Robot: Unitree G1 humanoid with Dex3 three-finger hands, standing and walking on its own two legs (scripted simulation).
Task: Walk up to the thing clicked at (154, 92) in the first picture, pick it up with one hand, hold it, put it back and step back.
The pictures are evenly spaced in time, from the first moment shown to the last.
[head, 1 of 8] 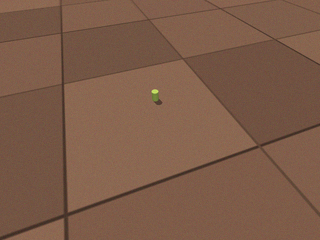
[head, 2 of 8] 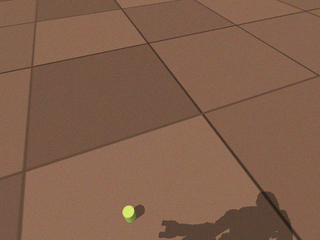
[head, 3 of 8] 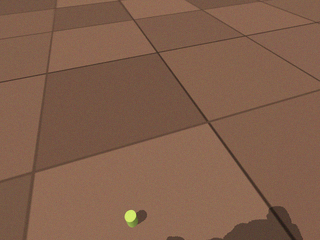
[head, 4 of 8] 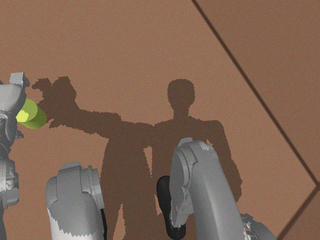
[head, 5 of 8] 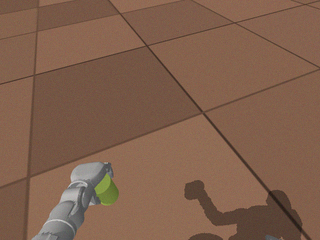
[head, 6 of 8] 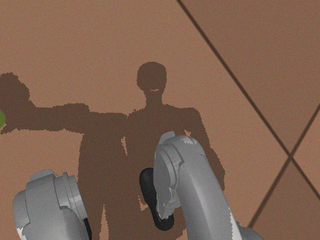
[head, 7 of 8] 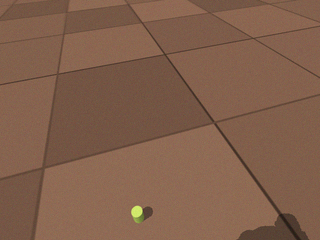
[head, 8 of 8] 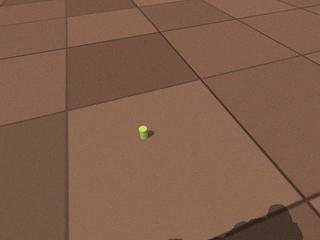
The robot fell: no
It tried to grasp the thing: yes
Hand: left
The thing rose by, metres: 0.65
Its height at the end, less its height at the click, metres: +0.00
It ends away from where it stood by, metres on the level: 0.01
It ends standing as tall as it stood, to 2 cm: yes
